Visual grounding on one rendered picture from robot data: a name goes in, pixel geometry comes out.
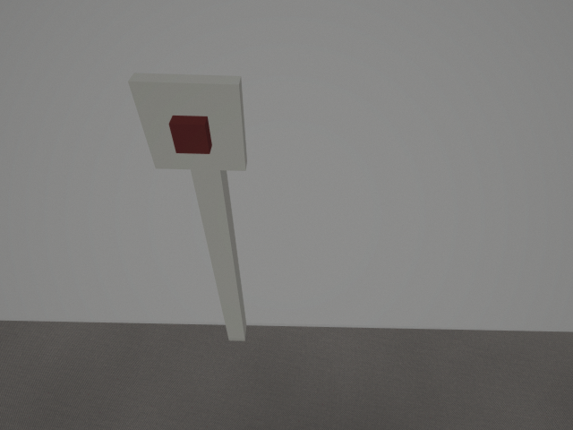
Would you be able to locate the panel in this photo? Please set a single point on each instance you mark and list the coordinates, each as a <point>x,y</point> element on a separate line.
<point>158,97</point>

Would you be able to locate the button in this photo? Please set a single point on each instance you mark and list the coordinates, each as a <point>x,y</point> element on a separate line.
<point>191,134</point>

